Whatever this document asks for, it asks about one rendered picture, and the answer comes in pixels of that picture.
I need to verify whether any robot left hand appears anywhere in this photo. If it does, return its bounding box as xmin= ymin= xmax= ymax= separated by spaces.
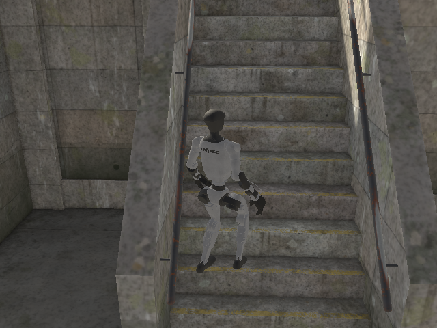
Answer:
xmin=195 ymin=174 xmax=212 ymax=189

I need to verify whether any robot left shin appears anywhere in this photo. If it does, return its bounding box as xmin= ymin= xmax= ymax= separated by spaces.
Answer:
xmin=200 ymin=219 xmax=219 ymax=265

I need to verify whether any left robot forearm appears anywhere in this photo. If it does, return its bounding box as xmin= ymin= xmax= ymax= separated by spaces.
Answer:
xmin=186 ymin=166 xmax=201 ymax=180

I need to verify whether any left robot foot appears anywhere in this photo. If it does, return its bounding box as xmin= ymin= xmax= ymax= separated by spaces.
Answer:
xmin=196 ymin=256 xmax=216 ymax=273

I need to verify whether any robot right hand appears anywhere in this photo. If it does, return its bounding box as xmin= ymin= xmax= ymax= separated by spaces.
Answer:
xmin=249 ymin=196 xmax=266 ymax=215

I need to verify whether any right robot forearm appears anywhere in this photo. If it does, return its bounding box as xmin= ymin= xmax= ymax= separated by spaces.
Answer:
xmin=238 ymin=171 xmax=259 ymax=201

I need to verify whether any right robot upper arm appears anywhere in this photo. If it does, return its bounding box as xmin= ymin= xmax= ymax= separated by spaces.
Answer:
xmin=225 ymin=141 xmax=241 ymax=181

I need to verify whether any left robot upper arm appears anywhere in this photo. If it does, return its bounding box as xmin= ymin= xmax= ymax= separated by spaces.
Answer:
xmin=186 ymin=136 xmax=204 ymax=169

